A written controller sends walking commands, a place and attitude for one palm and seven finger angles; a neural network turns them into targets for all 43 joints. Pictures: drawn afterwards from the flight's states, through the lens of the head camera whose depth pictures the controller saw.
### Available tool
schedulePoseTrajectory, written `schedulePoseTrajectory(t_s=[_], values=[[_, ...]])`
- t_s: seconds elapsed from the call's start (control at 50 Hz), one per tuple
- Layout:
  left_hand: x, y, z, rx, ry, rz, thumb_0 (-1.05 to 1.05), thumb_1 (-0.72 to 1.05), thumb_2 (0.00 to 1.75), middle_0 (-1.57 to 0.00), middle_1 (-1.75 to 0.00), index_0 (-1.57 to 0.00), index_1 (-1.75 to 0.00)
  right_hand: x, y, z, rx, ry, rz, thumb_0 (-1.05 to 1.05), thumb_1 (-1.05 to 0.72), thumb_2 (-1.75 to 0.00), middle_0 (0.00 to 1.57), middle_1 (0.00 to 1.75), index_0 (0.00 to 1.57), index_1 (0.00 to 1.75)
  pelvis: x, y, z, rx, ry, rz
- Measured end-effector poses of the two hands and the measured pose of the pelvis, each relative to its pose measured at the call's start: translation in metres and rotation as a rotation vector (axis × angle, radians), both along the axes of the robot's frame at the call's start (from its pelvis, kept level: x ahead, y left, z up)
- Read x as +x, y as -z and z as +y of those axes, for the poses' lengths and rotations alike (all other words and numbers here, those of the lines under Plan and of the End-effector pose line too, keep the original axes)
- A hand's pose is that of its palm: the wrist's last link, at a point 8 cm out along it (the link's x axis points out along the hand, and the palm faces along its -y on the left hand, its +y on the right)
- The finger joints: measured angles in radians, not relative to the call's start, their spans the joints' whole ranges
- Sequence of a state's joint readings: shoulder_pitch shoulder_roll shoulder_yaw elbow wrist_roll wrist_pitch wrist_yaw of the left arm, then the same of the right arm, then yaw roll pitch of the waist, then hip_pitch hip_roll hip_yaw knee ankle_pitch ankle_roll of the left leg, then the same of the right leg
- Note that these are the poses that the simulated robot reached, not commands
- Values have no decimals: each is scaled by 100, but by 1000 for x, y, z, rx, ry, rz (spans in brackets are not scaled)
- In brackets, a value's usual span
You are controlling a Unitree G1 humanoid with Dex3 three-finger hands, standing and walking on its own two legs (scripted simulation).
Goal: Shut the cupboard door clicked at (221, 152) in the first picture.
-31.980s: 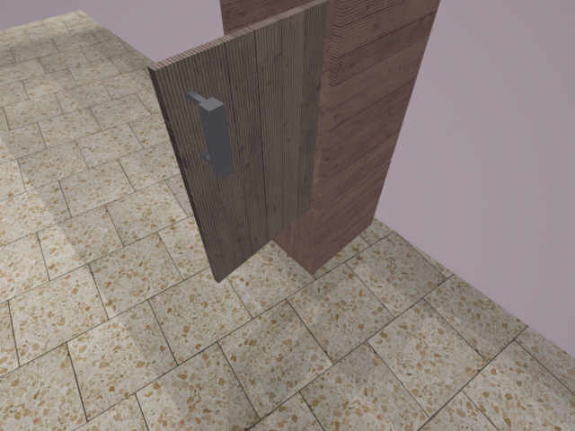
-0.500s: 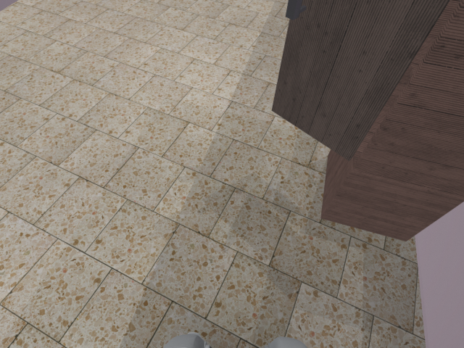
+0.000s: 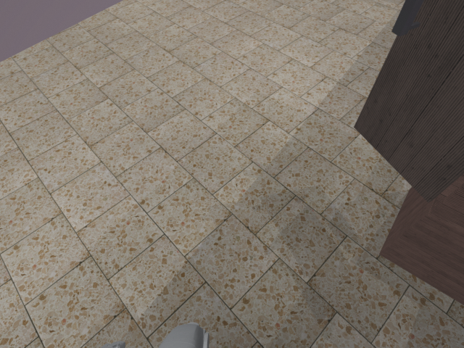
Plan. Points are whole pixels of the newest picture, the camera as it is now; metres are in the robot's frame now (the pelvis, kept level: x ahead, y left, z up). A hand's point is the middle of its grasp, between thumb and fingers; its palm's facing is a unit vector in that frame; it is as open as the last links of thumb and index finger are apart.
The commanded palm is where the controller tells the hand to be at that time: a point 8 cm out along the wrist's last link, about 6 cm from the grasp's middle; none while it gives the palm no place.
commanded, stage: walk to a spot facing it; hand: left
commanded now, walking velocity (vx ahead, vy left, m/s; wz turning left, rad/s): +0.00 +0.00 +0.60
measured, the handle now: (420, 2) +0.84 -0.44 +0.13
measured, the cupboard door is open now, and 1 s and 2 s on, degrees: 62 62 62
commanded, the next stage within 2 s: turn to face it in 0.96 s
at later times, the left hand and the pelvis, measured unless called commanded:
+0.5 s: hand (116, 329) +0.16 +0.24 -0.15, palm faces +0.24 -0.93 -0.27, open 7.4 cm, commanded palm none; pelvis +0.11 +0.01 -0.01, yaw +16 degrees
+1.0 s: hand out of the picture +0.13 +0.27 -0.20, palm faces +0.60 -0.77 -0.21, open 7.4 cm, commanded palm none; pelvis +0.27 +0.12 -0.03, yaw +36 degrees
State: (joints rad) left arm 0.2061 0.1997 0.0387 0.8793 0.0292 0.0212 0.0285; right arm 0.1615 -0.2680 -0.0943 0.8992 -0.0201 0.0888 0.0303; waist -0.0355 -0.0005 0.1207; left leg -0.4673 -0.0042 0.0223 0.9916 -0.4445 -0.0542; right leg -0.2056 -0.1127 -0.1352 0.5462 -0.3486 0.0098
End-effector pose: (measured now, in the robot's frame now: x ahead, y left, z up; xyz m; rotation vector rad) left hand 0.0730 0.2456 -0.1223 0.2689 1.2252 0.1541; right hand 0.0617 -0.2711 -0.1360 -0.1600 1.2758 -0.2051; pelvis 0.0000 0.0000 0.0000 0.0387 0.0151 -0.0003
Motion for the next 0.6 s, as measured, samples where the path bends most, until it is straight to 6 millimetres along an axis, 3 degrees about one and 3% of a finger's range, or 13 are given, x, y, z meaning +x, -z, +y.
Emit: schedulePoseTrajectory(t_s=[0.16, 0.22, 0.32, 0.46, 0.52, 0.6], values=[[-65, 33, 34, -42, -181, 102, 0, 90, 89, -20, -30, -20, -30, 83, 0, 44, -26, -216, -96, 0, -90, -90, 20, 29, 19, 30, 11, 19, 21, -15, -110, 7], [-69, 31, 44, -41, -221, 133, 1, 91, 89, -20, -30, -20, -30, 94, -6, 56, -31, -254, -121, 0, -90, -90, 20, 29, 19, 30, 20, 15, 25, -22, -134, 7], [-33, 13, 49, -42, -248, 47, 1, 91, 89, -20, -30, -20, -30, 92, -9, 64, -11, -279, -59, 0, -90, -90, 20, 29, 20, 30, 41, 3, 25, -29, -189, 7], [51, -4, 40, -19, -233, -111, 1, 91, 89, -20, -30, -20, -30, 97, 10, 48, 27, -270, 82, 0, -90, -90, 20, 29, 20, 30, 90, 5, 12, -24, -253, 4], [76, -2, 34, 7, -251, -175, 0, 91, 89, -20, -30, -20, -30, 117, 24, 37, 28, -285, 127, 0, -90, -90, 20, 29, 20, 30, 113, 15, 4, -25, -303, -3], [75, -5, 21, -3, -338, -149, 0, 91, 89, -20, -30, -20, -30, 169, 15, 39, 17, -343, 122, 1, -90, -90, 20, 29, 20, 30, 141, 6, 6, -24, -364, -6]])
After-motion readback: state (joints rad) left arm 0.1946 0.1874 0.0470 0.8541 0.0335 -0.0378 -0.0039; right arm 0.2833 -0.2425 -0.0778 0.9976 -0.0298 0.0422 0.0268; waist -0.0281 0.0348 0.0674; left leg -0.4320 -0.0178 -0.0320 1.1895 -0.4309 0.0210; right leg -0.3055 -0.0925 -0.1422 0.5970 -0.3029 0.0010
